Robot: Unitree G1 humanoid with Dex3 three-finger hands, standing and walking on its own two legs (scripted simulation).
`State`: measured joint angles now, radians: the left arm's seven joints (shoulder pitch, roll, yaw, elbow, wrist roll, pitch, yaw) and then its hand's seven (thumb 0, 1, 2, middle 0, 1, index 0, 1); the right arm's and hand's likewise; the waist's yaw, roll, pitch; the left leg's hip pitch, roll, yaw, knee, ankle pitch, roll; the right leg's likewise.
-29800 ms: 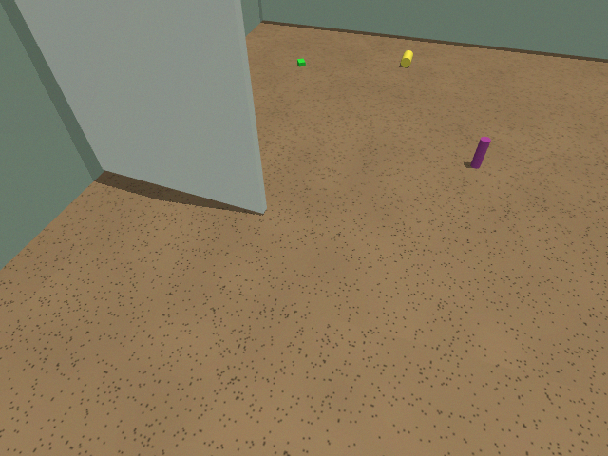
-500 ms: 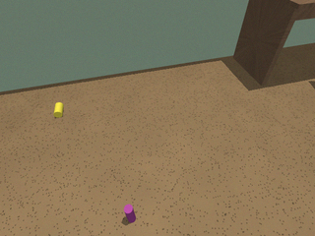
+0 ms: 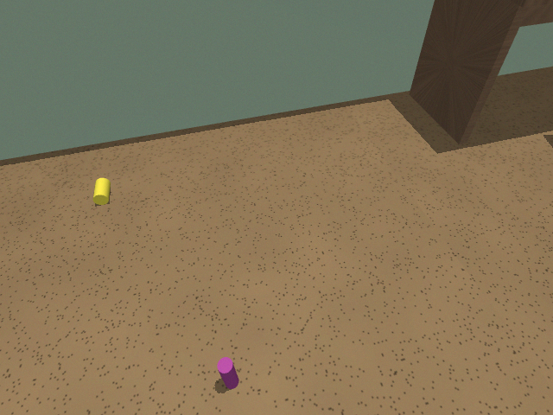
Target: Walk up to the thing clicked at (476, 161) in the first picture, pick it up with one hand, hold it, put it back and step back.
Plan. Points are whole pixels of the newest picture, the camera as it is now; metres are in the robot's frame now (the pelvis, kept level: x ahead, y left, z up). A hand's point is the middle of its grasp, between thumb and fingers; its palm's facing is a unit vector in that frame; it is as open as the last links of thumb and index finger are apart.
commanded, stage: stand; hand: left
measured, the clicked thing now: (228, 373) +0.41 +0.20 -0.70
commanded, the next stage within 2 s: step back in 1.02 s
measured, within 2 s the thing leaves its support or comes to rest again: neither
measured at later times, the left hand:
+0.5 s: hand out of the picture +0.09 +0.25 -0.16, palm faces -0.01 -0.94 -0.34, open 7.4 cm
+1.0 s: hand out of the picture +0.08 +0.25 -0.16, palm faces -0.02 -0.94 -0.34, open 7.4 cm
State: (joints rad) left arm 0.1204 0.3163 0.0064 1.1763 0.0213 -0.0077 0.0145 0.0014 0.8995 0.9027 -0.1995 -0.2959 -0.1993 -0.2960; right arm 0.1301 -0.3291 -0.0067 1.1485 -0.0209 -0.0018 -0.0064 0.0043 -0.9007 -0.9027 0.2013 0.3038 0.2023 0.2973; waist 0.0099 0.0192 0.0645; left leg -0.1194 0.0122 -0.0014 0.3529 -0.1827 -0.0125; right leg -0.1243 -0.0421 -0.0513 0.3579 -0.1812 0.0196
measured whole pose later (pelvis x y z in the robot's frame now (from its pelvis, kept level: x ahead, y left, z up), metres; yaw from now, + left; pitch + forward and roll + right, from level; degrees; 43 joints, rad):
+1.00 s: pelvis +0.01 +0.00 +0.00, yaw -1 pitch -2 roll +0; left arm 0.11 0.33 0.01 1.16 0.01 -0.01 0.00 0.00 0.90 0.90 -0.20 -0.30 -0.20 -0.30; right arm 0.11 -0.34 0.00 1.14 -0.02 -0.01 0.00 0.00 -0.90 -0.90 0.20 0.30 0.20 0.30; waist 0.00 0.01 0.05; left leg -0.09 0.02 0.01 0.31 -0.19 -0.01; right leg -0.10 -0.04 -0.04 0.31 -0.18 0.02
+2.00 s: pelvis -0.17 +0.03 -0.02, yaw -3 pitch -1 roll +1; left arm 0.14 0.35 0.07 0.79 0.03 0.04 0.02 0.00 0.90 0.90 -0.20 -0.30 -0.20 -0.30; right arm 0.15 -0.41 -0.04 0.87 0.00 0.04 -0.02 0.00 -0.90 -0.90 0.20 0.30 0.20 0.30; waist 0.01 0.01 0.17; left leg -0.37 -0.08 -0.09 0.95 -0.52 -0.02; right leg -0.32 -0.01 0.04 0.63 -0.28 -0.01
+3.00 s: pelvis -0.50 +0.01 -0.03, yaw -4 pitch -2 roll -1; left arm 0.15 0.39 0.08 0.82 0.01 0.05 0.01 0.00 0.90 0.90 -0.20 -0.30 -0.20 -0.30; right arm 0.14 -0.38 -0.04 0.83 -0.04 0.04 -0.01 0.01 -0.90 -0.90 0.21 0.30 0.21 0.30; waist 0.01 0.00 0.16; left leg -0.38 0.04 -0.02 0.65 -0.23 0.00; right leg -0.33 0.05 0.07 0.91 -0.51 0.00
